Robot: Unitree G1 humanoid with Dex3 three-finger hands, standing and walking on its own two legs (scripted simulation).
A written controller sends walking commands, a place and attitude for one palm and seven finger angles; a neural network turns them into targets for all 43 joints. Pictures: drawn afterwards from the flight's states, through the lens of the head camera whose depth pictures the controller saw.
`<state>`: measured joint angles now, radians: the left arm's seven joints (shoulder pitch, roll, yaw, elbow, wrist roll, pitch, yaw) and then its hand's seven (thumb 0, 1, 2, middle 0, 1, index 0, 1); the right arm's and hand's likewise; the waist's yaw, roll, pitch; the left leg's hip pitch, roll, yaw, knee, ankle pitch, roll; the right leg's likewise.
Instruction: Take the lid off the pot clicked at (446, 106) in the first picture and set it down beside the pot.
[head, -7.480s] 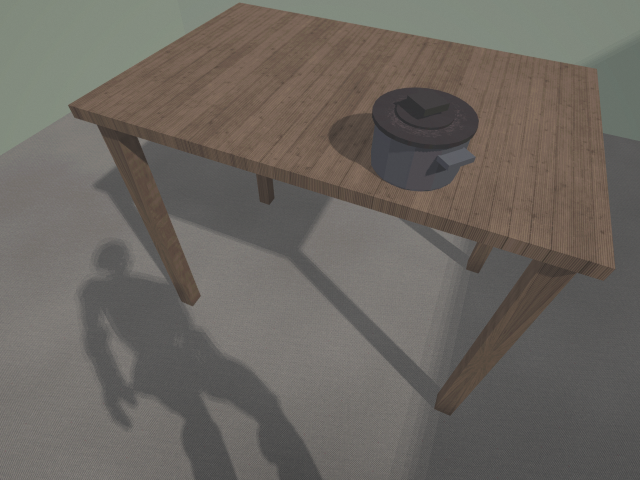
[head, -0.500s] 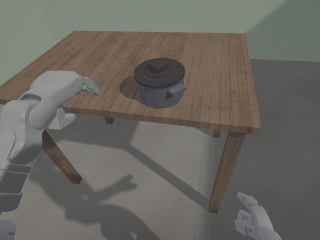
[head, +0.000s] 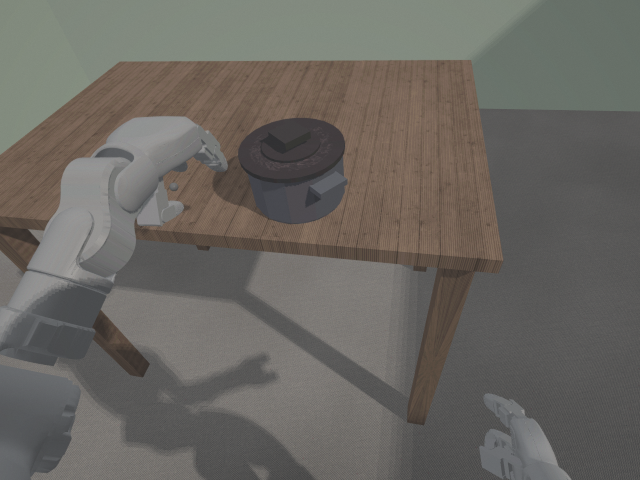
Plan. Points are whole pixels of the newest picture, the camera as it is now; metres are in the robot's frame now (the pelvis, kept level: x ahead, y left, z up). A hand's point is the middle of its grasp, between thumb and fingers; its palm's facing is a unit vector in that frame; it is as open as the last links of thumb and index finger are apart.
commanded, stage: move the open hand above the knob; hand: left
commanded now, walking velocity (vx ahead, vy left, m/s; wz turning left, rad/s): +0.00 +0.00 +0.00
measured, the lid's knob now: (289, 134) +0.57 +0.10 +0.15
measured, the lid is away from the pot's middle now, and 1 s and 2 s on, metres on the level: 0.00 0.00 0.00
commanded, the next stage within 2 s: lower the open fingers around the knob in 1.76 s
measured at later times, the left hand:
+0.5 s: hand (236, 145) +0.46 +0.15 +0.21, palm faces -0.22 -0.02 -0.98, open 9.9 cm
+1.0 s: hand (279, 107) +0.53 +0.10 +0.22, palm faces -0.27 -0.02 -0.96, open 9.9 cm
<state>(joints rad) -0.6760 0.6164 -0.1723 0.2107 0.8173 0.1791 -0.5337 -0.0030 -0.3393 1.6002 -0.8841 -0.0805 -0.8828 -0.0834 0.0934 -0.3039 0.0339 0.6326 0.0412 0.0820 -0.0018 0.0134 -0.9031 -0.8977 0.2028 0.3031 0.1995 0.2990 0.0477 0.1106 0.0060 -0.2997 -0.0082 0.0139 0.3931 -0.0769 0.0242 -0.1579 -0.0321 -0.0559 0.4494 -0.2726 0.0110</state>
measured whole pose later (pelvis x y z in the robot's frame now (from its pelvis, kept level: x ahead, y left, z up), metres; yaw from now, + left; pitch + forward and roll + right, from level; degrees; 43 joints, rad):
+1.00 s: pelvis +0.05 -0.01 +0.00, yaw -1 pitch +6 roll +1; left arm -1.23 0.44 -0.30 0.85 0.89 0.26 -0.51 0.00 -0.34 1.60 -0.88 -0.08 -0.88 -0.08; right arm 0.20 -0.30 0.01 0.70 0.04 0.16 0.00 0.01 -0.91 -0.90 0.20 0.30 0.20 0.30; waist -0.06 0.06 -0.05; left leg -0.38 -0.01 0.04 0.43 -0.16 0.01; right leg -0.24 -0.04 -0.03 0.48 -0.35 0.00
